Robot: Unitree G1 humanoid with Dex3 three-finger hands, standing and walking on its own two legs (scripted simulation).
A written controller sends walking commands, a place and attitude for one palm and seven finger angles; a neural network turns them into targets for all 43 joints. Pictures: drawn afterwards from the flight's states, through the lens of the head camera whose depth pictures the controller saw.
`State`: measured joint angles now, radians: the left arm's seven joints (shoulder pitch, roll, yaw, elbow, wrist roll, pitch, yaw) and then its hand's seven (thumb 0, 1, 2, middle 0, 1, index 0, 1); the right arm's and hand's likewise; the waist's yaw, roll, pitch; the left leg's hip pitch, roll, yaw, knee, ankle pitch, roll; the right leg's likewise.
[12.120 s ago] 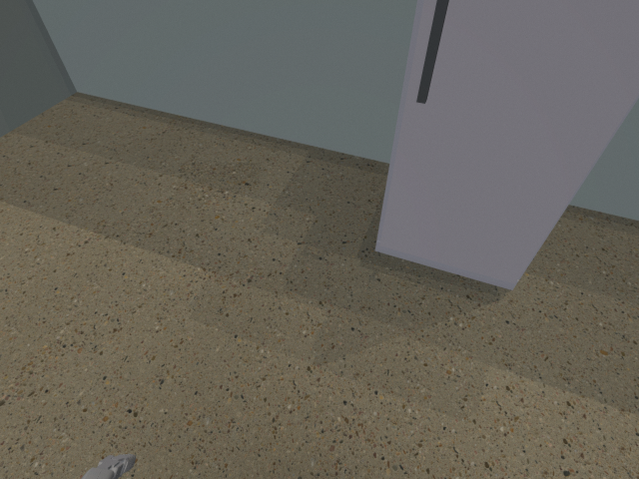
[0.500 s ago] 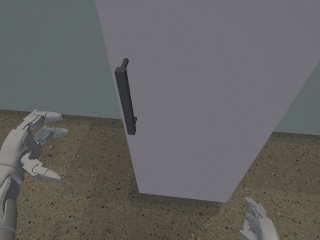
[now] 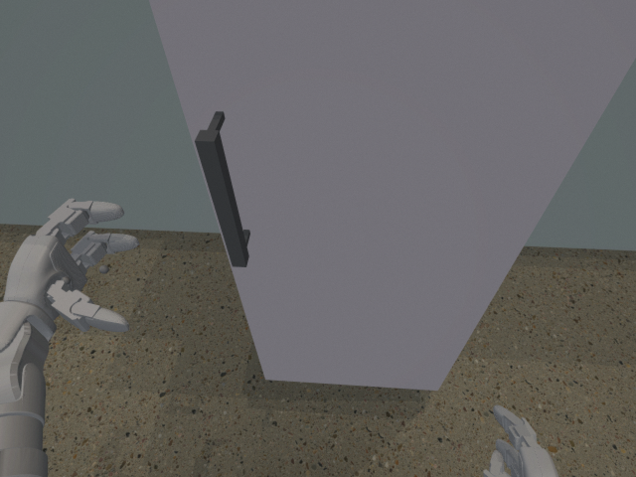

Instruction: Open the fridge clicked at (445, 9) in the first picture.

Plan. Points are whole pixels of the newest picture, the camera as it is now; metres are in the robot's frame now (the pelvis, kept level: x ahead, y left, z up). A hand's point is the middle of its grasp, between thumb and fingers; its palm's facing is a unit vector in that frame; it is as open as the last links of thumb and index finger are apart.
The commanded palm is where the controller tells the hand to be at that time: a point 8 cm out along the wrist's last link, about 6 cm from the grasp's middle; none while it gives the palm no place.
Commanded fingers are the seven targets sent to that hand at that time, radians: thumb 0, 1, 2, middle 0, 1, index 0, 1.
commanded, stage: move the hooked fingers beside the handle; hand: left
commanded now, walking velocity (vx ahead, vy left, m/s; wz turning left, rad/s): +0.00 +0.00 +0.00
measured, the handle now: (230, 197) +0.46 +0.15 +0.11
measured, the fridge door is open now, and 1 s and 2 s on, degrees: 0 0 0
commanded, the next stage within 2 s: none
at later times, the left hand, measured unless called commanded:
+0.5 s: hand (126, 250) +0.35 +0.26 +0.12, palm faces -0.01 -1.00 -0.01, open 14.0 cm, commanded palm +0.32 +0.31 +0.12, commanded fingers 0.00 -0.50 0.30 -0.30 -1.20 -0.30 -1.20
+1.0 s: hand (168, 221) +0.40 +0.22 +0.12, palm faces -0.03 -1.00 -0.02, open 14.0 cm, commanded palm +0.37 +0.27 +0.12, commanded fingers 0.00 -0.50 0.30 -0.30 -1.20 -0.30 -1.20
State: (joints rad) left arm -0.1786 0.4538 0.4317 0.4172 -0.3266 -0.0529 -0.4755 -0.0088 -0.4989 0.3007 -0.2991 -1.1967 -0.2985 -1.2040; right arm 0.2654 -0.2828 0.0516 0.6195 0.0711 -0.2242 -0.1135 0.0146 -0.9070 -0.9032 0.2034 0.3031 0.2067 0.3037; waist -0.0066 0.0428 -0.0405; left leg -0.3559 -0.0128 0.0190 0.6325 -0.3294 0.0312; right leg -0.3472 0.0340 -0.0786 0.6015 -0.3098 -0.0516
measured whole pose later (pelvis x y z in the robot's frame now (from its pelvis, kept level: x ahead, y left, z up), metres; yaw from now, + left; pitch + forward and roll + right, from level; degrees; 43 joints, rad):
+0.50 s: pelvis +0.00 +0.02 +0.00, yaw +0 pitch +4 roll -1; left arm -0.28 0.38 0.34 0.44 -0.28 -0.07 -0.38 -0.01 -0.50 0.30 -0.30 -1.20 -0.30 -1.20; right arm 0.28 -0.26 0.06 0.61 0.06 -0.20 -0.10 0.01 -0.91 -0.90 0.20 0.30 0.21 0.30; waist -0.01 0.04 -0.05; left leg -0.37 -0.04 0.03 0.63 -0.33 0.06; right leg -0.36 0.01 -0.07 0.60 -0.31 -0.02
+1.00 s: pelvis +0.01 +0.03 +0.00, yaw +0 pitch +6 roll -1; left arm -0.43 0.35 0.28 0.59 -0.23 -0.12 -0.29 -0.01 -0.50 0.30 -0.30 -1.20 -0.30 -1.20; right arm 0.33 -0.27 0.03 0.64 0.06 -0.11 -0.06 0.01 -0.91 -0.90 0.20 0.30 0.21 0.30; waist -0.04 0.04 -0.06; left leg -0.40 -0.04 0.04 0.63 -0.34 0.06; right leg -0.40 0.01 -0.06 0.60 -0.31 -0.02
